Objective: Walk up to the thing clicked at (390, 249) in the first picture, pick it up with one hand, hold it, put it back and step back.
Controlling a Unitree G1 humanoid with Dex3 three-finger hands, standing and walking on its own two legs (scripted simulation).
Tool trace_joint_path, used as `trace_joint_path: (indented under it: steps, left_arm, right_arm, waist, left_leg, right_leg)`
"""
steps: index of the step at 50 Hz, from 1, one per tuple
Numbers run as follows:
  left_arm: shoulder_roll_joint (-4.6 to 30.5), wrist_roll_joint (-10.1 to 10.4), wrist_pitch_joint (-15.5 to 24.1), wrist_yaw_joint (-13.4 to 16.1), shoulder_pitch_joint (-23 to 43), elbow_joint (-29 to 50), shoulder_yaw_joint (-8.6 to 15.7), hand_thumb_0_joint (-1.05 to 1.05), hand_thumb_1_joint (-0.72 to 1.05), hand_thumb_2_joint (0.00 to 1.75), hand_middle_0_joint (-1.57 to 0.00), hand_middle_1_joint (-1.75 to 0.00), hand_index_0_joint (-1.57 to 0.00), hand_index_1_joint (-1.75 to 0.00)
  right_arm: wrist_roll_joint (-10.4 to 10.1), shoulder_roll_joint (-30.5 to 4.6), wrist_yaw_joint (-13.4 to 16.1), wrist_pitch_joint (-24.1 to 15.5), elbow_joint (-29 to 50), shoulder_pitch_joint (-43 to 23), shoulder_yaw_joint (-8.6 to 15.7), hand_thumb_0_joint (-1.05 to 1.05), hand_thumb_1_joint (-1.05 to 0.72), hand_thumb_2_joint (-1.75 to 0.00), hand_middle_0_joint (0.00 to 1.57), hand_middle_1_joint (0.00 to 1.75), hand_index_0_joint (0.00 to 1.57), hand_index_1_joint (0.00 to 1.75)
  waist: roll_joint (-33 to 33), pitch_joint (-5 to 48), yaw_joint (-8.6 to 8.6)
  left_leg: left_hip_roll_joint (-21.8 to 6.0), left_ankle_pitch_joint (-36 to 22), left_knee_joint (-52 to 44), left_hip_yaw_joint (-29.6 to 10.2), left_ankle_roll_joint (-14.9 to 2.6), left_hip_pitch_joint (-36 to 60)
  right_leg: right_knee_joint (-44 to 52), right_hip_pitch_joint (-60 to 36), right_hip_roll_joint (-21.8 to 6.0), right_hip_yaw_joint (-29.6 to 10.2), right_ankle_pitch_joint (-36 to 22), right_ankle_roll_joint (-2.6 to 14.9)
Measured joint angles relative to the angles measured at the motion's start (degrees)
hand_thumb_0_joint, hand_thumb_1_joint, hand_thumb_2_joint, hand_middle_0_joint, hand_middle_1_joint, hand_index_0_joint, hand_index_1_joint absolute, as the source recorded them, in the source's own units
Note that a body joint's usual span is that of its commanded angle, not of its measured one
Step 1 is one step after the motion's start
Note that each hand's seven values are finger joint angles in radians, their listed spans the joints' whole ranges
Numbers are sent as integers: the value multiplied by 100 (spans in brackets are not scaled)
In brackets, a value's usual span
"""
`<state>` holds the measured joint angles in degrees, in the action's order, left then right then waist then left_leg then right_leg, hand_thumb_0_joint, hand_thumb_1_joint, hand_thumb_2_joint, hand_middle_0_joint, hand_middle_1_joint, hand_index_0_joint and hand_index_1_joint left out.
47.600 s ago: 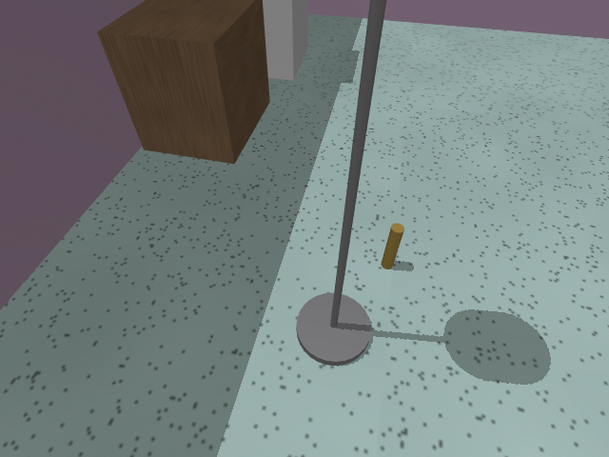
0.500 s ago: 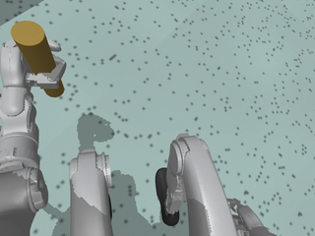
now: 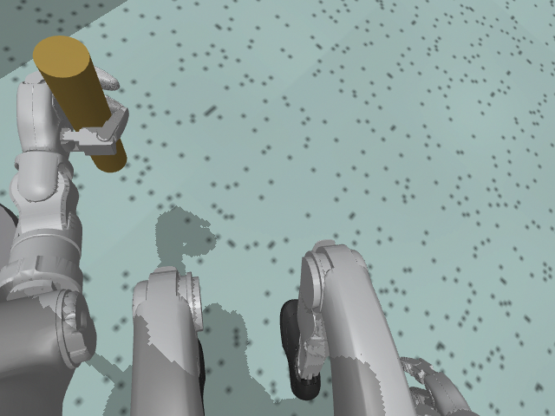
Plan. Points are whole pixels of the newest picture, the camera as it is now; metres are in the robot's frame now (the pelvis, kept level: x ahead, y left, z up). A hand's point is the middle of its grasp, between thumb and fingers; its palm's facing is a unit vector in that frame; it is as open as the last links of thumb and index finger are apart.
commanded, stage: lift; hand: left
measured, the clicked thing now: (92, 120) +0.52 +0.20 -0.04
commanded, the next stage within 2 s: none
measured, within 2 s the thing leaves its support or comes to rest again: neither
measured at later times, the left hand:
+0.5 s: hand (83, 104) +0.50 +0.19 +0.03, palm faces -0.02 -1.00 -0.04, open 6.4 cm
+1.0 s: hand out of the picture +0.45 +0.19 +0.18, palm faces +0.01 -1.00 -0.04, open 6.5 cm
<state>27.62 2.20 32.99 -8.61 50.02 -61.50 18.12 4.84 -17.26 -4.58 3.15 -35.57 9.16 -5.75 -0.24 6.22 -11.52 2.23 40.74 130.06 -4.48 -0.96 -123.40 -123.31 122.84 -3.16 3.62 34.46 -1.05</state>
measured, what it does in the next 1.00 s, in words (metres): rises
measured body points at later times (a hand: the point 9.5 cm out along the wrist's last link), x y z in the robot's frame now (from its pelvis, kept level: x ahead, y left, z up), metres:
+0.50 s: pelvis +0.00 +0.00 +0.03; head +0.20 +0.05 +0.43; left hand +0.49 +0.24 +0.03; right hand +0.09 -0.27 -0.08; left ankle +0.08 +0.11 -0.34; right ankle +0.12 -0.13 -0.34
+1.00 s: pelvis +0.02 +0.00 +0.15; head +0.18 +0.03 +0.58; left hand +0.44 +0.24 +0.19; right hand +0.17 -0.26 +0.04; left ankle +0.08 +0.11 -0.34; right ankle +0.12 -0.13 -0.34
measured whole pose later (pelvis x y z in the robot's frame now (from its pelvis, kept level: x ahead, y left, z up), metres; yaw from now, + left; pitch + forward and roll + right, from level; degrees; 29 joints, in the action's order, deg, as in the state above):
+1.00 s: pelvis +0.02 +0.00 +0.15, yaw +2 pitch +30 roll -4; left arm 17.9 9.3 18.5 -9.4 27.3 -31.2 12.1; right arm -2.3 -15.0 0.7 0.6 -34.7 9.6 -0.3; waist -1.7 11.0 -4.3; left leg 1.0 38.9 101.8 -2.7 -0.9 -92.8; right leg -97.0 93.5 -2.2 2.5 33.4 -1.0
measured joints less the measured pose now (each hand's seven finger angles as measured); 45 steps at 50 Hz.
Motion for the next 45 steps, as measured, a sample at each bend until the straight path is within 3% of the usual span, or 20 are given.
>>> trace_joint_path:
  steps: [10,18,32,45]
  left_arm:
    - [-51,-17,-15,7,38,-33,9,3,3,112,-95,-107,-95,-106]
    - [-132,115,-148,-242,-152,260,-14,3,3,112,-95,-107,-95,-106]
    - [-490,446,-561,-443,-792,1075,-196,3,3,112,-95,-107,-95,-106]
    - [-874,642,-1193,-201,-1795,2489,-466,3,3,111,-94,-107,-95,-106]
  right_arm:
    - [-25,34,3,-9,-65,67,41,0,-91,-90,20,30,21,29]
    - [-150,86,59,-27,-71,156,120,0,-94,-90,20,30,21,29]
    - [-412,91,243,-157,76,152,330,0,-93,-90,20,30,21,29]
    - [-631,170,445,-230,108,28,506,0,-92,-90,20,30,21,29]
  waist:
    - [-24,36,7]
    - [-51,155,59]
    - [-114,437,356]
    - [-126,499,639]
  left_leg:
    - [-5,-30,-89,42,-21,47]
    - [7,-22,-269,93,-21,190]
    - [-20,-36,-1053,164,-11,992]
    - [-90,-112,-2237,176,0,2350]
  right_leg:
    - [72,-39,4,-38,-22,-14]
    - [203,-160,-11,-84,15,-11]
    - [892,-898,5,-138,32,3]
    - [2037,-2228,66,-126,-32,7]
